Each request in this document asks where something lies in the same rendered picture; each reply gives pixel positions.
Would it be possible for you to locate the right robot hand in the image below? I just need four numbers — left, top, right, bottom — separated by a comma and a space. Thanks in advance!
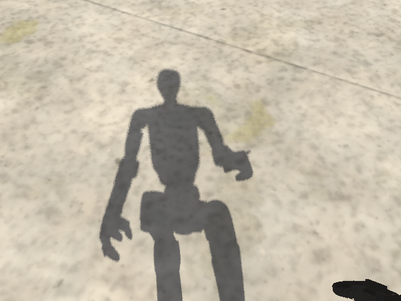
332, 279, 401, 301

